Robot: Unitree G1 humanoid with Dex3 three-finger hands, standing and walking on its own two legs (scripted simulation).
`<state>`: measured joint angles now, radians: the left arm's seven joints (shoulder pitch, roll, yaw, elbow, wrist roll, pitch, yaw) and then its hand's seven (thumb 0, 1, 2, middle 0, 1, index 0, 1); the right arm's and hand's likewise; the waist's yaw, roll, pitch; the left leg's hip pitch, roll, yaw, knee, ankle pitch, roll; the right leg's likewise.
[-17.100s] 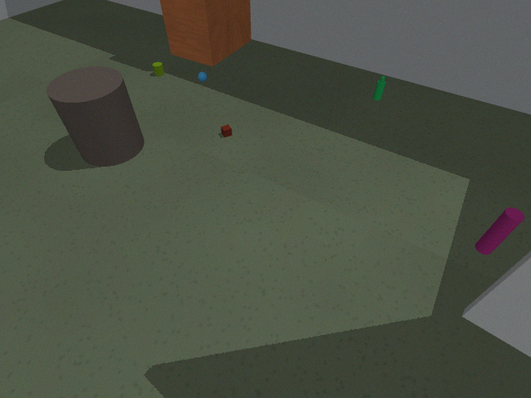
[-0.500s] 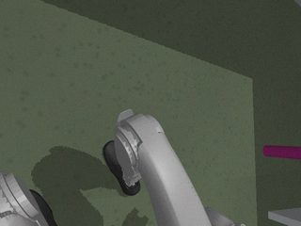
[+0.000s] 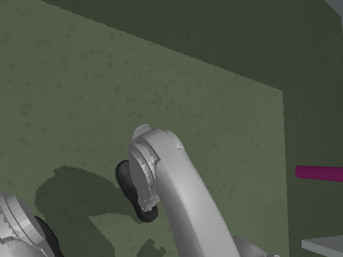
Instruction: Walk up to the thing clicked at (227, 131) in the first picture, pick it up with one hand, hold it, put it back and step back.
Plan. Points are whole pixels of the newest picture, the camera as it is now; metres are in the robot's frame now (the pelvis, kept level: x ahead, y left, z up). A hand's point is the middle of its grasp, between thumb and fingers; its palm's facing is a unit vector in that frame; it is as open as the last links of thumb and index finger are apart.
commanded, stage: close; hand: left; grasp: from above
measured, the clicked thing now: out of the picture +0.44 +0.33 -0.30
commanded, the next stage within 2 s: settle in 0.42 s
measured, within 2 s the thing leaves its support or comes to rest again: leaves its support in 0.86 s
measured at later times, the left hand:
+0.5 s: hand out of the picture +0.44 +0.32 -0.27, palm faces -0.26 -0.35 -0.90, open 7.7 cm
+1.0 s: hand out of the picture +0.45 +0.34 -0.24, palm faces -0.21 -0.34 -0.92, open 7.6 cm
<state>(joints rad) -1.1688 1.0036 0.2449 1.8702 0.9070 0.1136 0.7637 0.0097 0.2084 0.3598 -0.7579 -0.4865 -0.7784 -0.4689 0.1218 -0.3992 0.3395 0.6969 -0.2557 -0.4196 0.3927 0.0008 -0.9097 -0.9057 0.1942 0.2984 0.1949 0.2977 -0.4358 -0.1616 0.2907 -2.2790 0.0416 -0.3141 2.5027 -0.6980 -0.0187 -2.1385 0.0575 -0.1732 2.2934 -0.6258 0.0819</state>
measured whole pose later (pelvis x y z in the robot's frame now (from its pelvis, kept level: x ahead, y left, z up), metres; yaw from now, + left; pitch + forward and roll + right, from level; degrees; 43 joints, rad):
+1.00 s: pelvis +0.00 +0.00 +0.01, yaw +1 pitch +28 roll -15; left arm -1.12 0.91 0.24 1.63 0.85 0.22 0.67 -0.01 0.28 0.16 -0.94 -0.29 -1.02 -0.24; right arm 0.17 -0.39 0.27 0.70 -0.22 -0.38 0.38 0.00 -0.92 -0.91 0.20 0.30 0.20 0.30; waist -0.38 -0.11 0.21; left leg -2.30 0.05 -0.28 2.46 -0.70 -0.02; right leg -2.17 0.05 -0.16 2.27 -0.63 0.07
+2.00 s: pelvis +0.01 -0.02 +0.05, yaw +9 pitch +35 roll -5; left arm -0.90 0.51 0.15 1.33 0.84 0.35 0.40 -0.03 0.27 0.20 -0.96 -0.25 -1.01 -0.27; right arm 0.19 -0.30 0.02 0.83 -0.09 -0.22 0.23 0.00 -0.92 -0.91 0.20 0.30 0.20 0.30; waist -0.18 0.06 -0.15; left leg -2.19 0.05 -0.11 2.25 -0.68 -0.03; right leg -2.15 0.00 -0.03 2.19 -0.66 0.04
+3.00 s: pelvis +0.08 -0.01 +0.37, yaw +14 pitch +17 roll -1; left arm -0.49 0.25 -0.14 0.97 0.72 0.54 0.30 -0.05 0.31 0.20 -0.96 -0.25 -1.07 -0.28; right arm 0.23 -0.24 0.01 0.84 0.03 -0.14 -0.08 0.00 -0.90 -0.90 0.20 0.30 0.20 0.30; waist -0.09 0.04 -0.15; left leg -0.91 0.06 -0.03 1.08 -0.47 -0.04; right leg -0.89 -0.01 -0.03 1.05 -0.47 0.01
